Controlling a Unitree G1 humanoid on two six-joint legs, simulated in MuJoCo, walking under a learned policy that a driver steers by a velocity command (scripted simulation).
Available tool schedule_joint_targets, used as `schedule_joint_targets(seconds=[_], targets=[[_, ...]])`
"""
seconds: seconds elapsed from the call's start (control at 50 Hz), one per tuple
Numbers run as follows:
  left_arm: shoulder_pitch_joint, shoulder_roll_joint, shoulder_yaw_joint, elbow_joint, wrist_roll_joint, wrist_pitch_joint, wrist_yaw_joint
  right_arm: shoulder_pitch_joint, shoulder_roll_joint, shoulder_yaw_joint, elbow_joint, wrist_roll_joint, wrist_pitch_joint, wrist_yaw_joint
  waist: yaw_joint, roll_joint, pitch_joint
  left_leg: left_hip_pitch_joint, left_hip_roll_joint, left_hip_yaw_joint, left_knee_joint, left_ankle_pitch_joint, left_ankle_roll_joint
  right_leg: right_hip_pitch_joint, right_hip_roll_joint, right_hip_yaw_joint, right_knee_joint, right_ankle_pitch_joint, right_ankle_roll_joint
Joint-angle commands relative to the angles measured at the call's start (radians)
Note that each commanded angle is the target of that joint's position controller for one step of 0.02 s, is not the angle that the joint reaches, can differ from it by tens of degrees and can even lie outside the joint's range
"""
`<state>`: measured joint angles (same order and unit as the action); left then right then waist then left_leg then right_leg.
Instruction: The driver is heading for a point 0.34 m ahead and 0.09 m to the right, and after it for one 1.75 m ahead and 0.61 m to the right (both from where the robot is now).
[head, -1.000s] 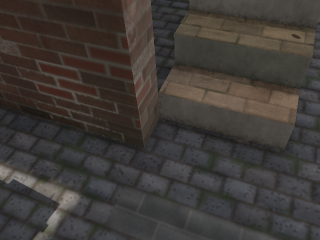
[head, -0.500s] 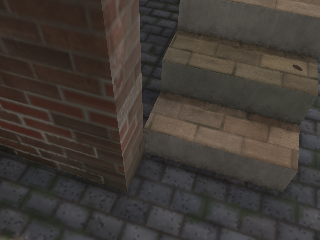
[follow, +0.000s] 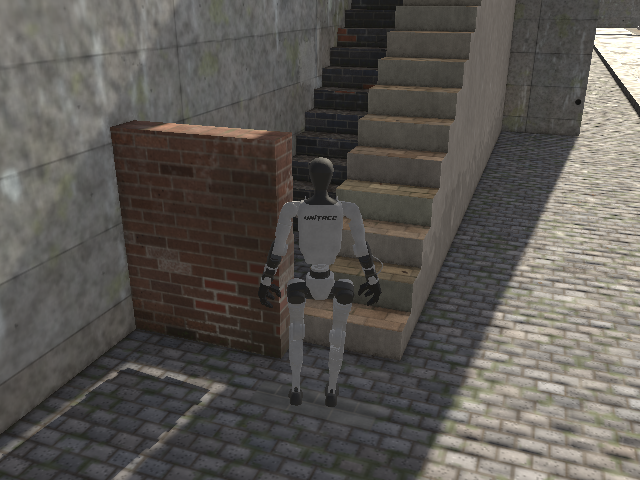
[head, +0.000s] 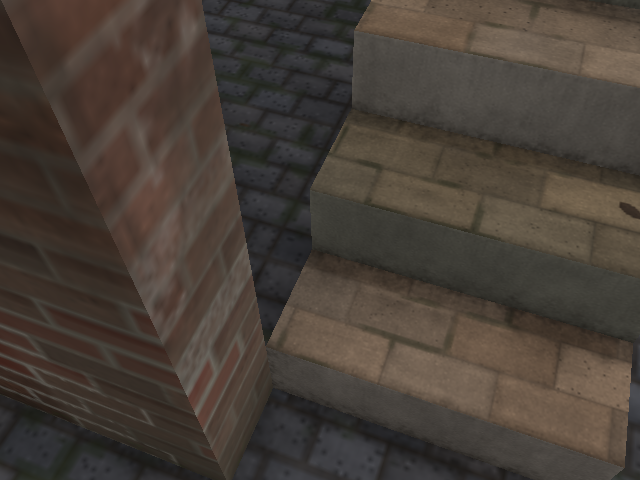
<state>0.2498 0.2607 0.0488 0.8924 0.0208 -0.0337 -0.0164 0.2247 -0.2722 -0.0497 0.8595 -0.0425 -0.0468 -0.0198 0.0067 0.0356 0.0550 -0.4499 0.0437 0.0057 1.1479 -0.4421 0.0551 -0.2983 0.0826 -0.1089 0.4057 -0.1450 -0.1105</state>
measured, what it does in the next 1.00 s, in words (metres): walks ahead: left foot, then right foot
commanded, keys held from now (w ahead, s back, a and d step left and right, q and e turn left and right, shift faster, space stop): w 1.00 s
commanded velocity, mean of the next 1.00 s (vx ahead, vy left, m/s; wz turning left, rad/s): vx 0.41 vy -0.18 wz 0.00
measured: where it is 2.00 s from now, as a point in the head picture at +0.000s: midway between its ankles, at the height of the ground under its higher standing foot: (409, 351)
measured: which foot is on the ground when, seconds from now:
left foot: up 0.00-0.22, down 0.24-0.64, up 0.66-1.00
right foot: down 0.00-0.26, up 0.28-0.62, down 0.64-1.00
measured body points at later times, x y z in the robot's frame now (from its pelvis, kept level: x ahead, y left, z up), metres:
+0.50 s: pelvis +0.16 -0.08 +0.01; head +0.18 -0.05 +0.46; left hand +0.27 +0.17 -0.14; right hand +0.14 -0.36 -0.11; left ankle +0.14 +0.06 -0.74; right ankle +0.23 -0.25 -0.68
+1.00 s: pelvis +0.31 -0.19 +0.00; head +0.33 -0.18 +0.45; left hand +0.25 +0.04 -0.15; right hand +0.47 -0.41 -0.11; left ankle +0.33 -0.11 -0.61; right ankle +0.26 -0.28 -0.74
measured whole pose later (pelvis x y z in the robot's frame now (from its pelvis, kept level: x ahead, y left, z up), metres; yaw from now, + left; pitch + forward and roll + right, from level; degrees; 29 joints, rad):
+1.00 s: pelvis +0.31 -0.19 +0.00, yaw +0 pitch +2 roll -3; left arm 0.46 0.17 0.04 1.02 0.03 -0.09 0.02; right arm 0.12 -0.16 -0.05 0.81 -0.05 0.02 -0.04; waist 0.06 0.03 -0.01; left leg -0.73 0.05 0.06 1.38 -0.35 0.05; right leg -0.11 0.09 -0.07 0.31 -0.25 -0.08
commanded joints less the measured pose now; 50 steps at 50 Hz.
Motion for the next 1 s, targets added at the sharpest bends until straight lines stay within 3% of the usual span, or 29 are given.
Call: schedule_joint_targets(seconds=[0.02,0.1,0.16,0.2,0.22,0.24,0.26,0.28,0.3,0.32,0.36,0.42,0.44,0.52,0.54,0.56,0.6,0.62,0.64,0.66,0.68,0.72,0.74,0.78,0.84,0.9,0.92,0.94,1.0], targets=[[0.029,0.089,0.017,-0.041,-0.002,-0.013,0.002,0.065,-0.048,-0.007,-0.021,-0.018,0.014,0.005,-0.025,-0.091,-0.107,-0.03,0.041,0.016,-0.089,0.052,0.002,0.114,-0.275,0.271,-0.217,0.212,-0.178],[0.065,0.097,0.012,-0.003,0.011,-0.019,0.005,-0.042,-0.023,0.014,-0.023,0.002,0.008,-0.008,-0.008,-0.123,-0.064,0.046,0.018,0.074,-0.352,0.095,-0.003,0.098,-0.219,0.202,-0.235,0.282,-0.137],[0.095,0.101,0.01,0.021,0.015,-0.012,-0.001,-0.05,-0.041,0.013,-0.011,0.015,0.011,-0.015,-0.002,-0.111,-0.091,0.1,-0.009,0.092,-0.455,0.159,0.011,0.148,-0.209,0.21,-0.202,0.204,-0.114],[0.073,0.108,0.007,0.036,-0.01,-0.006,0.012,-0.024,-0.043,0.011,0.0,0.015,-0.007,-0.029,-0.044,-0.063,-0.072,0.21,-0.013,0.09,-0.574,0.241,0.031,0.088,-0.199,0.214,-0.135,0.18,-0.081],[0.038,0.105,-0.002,0.021,-0.02,-0.021,0.02,0.006,-0.059,0.007,0.003,0.008,-0.019,-0.037,-0.081,-0.04,-0.087,0.353,-0.001,0.053,-0.669,0.292,0.038,0.017,-0.177,0.19,-0.062,0.308,-0.045],[0.0,0.078,-0.017,0.004,-0.026,-0.041,0.024,0.106,-0.109,-0.01,0.018,-0.01,-0.028,-0.049,-0.141,0.035,-0.145,0.504,0.147,-0.116,-0.77,0.256,0.077,-0.066,-0.138,0.149,0.079,0.321,0.006],[0.045,0.064,-0.015,-0.027,-0.023,-0.041,0.018,0.193,-0.245,-0.049,0.031,-0.016,-0.011,-0.058,-0.137,0.234,-0.137,0.585,0.42,-0.484,-0.895,0.231,0.227,-0.25,-0.021,0.07,0.313,-0.073,0.072],[0.024,0.155,0.015,-0.011,0.016,-0.024,0.021,0.192,-0.229,-0.055,0.057,-0.003,0.005,-0.056,-0.125,0.194,-0.083,0.507,0.476,-0.62,-0.955,0.208,0.289,-0.341,-0.017,0.139,0.516,-0.38,0.08],[0.053,0.152,0.02,0.002,0.038,-0.012,0.016,0.118,-0.178,-0.046,0.042,0.014,0.002,-0.046,-0.065,0.08,-0.022,0.425,0.437,-0.52,-0.958,0.132,0.254,-0.355,-0.048,0.203,0.583,-0.337,0.083],[0.055,0.117,0.015,0.016,0.044,-0.003,0.008,0.057,-0.129,-0.036,0.036,0.023,-0.003,-0.036,-0.033,0.024,0.007,0.379,0.37,-0.407,-0.966,0.117,0.205,-0.346,-0.072,0.214,0.585,-0.26,0.089],[0.066,0.058,0.009,0.034,0.05,0.013,-0.021,0.065,-0.069,-0.026,0.074,0.034,-0.021,-0.03,-0.005,0.053,0.045,0.353,0.284,-0.257,-0.989,0.176,0.136,-0.342,-0.097,0.219,0.543,-0.144,0.098],[0.03,0.025,0.003,0.029,0.037,0.014,-0.04,0.097,-0.086,-0.03,0.1,0.025,-0.044,-0.02,-0.007,0.079,0.002,0.332,0.229,-0.103,-0.96,0.389,0.106,-0.286,-0.1,0.172,0.496,-0.045,0.133],[-0.025,0.005,-0.004,0.014,0.051,0.023,-0.04,0.12,-0.081,-0.024,0.109,0.016,-0.055,-0.024,-0.025,0.066,-0.003,0.317,0.244,-0.084,-0.948,0.433,0.1,-0.275,-0.108,0.163,0.48,-0.024,0.134],[-0.078,-0.014,-0.017,-0.011,0.025,0.025,-0.041,0.091,-0.139,-0.044,0.102,0.018,-0.054,-0.029,-0.028,0.143,-0.041,0.177,0.197,0.024,-0.942,0.399,0.048,-0.039,-0.121,0.087,0.275,0.019,0.123],[-0.05,0.01,-0.011,0.006,-0.009,0.015,-0.034,0.08,-0.171,-0.067,0.092,0.017,-0.042,-0.023,-0.03,0.216,-0.039,0.144,0.182,0.017,-0.935,0.283,0.051,0.018,-0.112,0.058,0.278,-0.011,0.125],[-0.053,0.031,-0.003,0.007,-0.007,0.011,-0.027,0.071,-0.172,-0.073,0.088,0.018,-0.036,-0.022,-0.025,0.209,-0.022,0.129,0.196,0.002,-0.926,0.227,0.051,0.036,-0.12,0.06,0.242,-0.02,0.119],[0.028,0.017,0.0,0.038,0.001,0.007,-0.02,0.065,-0.156,-0.079,0.085,0.01,-0.018,-0.02,0.015,0.155,-0.018,0.131,0.185,0.005,-0.797,0.263,0.045,0.131,-0.094,0.029,0.121,-0.038,0.095],[0.136,0.039,0.013,0.085,0.008,0.0,-0.016,0.088,-0.125,-0.075,0.088,0.003,-0.009,-0.016,0.047,0.06,-0.058,0.12,0.145,0.027,-0.622,0.302,0.036,0.236,-0.057,0.0,0.071,-0.095,0.085],[0.236,0.066,0.019,0.108,0.017,-0.016,-0.01,0.077,-0.071,-0.061,0.072,-0.006,-0.004,-0.01,0.094,-0.076,-0.073,0.056,0.086,0.069,-0.369,0.27,0.019,0.315,-0.107,0.057,-0.019,-0.095,0.079],[0.335,0.264,0.062,0.13,0.019,-0.015,0.0,0.126,0.032,-0.031,0.021,0.002,0.004,-0.002,0.082,-0.491,-0.139,-0.204,-0.067,0.138,-0.092,-0.179,-0.044,0.453,-0.379,0.428,-0.146,0.068,-0.02],[0.342,0.248,0.065,0.138,-0.004,-0.009,0.007,0.096,-0.013,-0.034,0.023,-0.008,0.02,-0.007,0.095,-0.366,-0.143,-0.241,-0.001,0.045,0.101,-0.236,-0.027,0.382,-0.399,0.482,-0.156,0.036,-0.107],[0.193,0.088,0.027,0.098,-0.001,-0.006,0.015,0.025,-0.023,-0.037,0.014,0.004,0.016,0.002,0.039,-0.193,-0.045,-0.289,0.055,0.027,0.195,-0.115,-0.014,0.268,-0.318,0.401,-0.122,-0.011,-0.1],[0.149,0.058,0.015,0.085,-0.005,-0.007,0.023,0.02,-0.019,-0.037,0.01,-0.002,0.013,0.004,0.01,-0.162,-0.039,-0.266,0.071,0.026,0.172,-0.065,-0.016,0.224,-0.298,0.36,-0.125,0.068,-0.091],[0.144,0.051,0.016,0.076,0.002,-0.008,0.028,0.083,0.001,-0.033,0.029,-0.006,0.024,-0.012,-0.024,-0.128,-0.04,-0.193,0.061,0.049,0.163,-0.002,-0.023,0.129,-0.292,0.313,-0.139,0.233,-0.123],[0.16,0.039,0.013,0.072,0.006,-0.012,0.03,0.031,0.035,-0.015,-0.023,-0.003,0.039,-0.023,-0.024,-0.11,-0.047,-0.24,0.059,0.056,0.092,-0.008,-0.024,0.162,-0.317,0.309,-0.136,0.358,-0.173],[0.166,0.016,0.001,0.061,0.007,-0.027,0.034,-0.012,0.033,-0.004,-0.06,0.015,0.049,-0.02,-0.025,-0.145,-0.062,-0.167,0.061,0.055,-0.079,0.058,-0.008,0.175,-0.292,0.263,-0.149,0.325,-0.155],[0.211,0.029,0.003,0.075,0.018,-0.06,0.036,-0.061,0.06,0.004,-0.069,0.006,0.06,-0.019,0.007,-0.022,-0.032,-0.243,0.045,0.029,0.021,0.211,-0.007,0.185,-0.442,0.408,-0.193,0.36,-0.184],[0.244,0.066,0.013,0.09,0.012,-0.072,0.037,-0.074,0.062,0.0,-0.087,-0.001,0.067,-0.022,0.004,0.002,-0.03,-0.358,0.062,-0.01,0.109,0.207,-0.008,0.277,-0.476,0.443,-0.198,0.332,-0.207],[0.362,0.085,0.027,0.13,0.01,-0.069,0.041,-0.177,0.052,-0.02,-0.145,-0.006,0.05,-0.018,0.071,-0.047,-0.014,-0.773,0.029,-0.045,0.622,-0.004,0.002,0.527,-0.5,0.461,-0.206,0.269,-0.281]])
